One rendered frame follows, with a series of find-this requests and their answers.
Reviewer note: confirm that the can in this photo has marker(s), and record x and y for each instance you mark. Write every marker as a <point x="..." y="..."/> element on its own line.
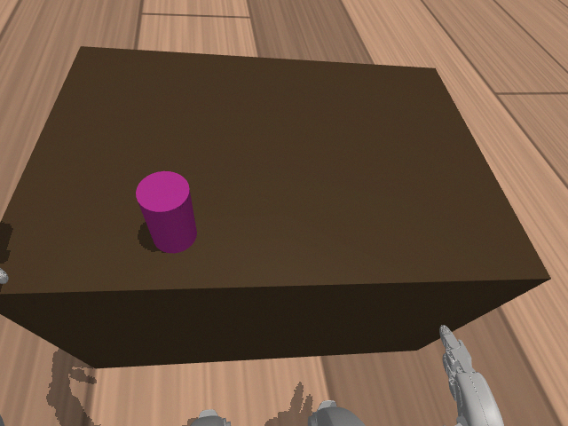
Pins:
<point x="165" y="201"/>

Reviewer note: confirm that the right robot hand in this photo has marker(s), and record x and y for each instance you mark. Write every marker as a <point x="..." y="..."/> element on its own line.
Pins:
<point x="475" y="402"/>

